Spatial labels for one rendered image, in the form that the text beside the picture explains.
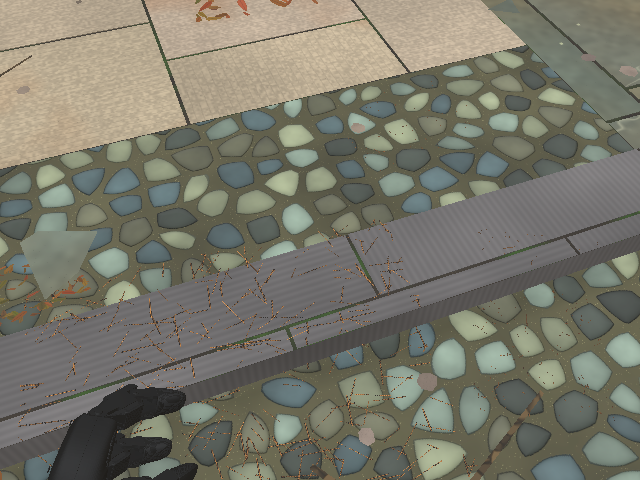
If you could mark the left robot hand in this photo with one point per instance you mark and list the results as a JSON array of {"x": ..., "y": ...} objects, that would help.
[{"x": 93, "y": 450}]

